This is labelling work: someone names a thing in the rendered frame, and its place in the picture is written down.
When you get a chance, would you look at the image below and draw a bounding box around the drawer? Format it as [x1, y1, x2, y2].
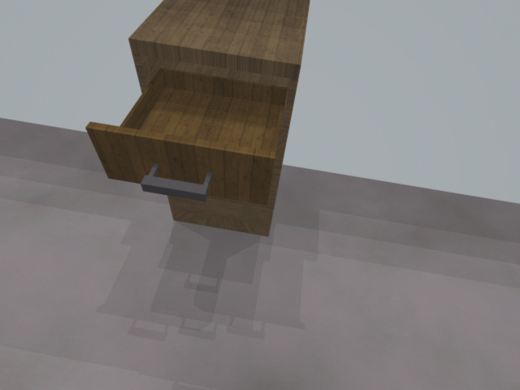
[85, 67, 288, 206]

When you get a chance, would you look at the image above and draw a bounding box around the handle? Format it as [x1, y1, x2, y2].
[141, 163, 212, 202]

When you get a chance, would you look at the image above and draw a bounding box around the cabinet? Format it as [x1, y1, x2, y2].
[128, 0, 310, 236]

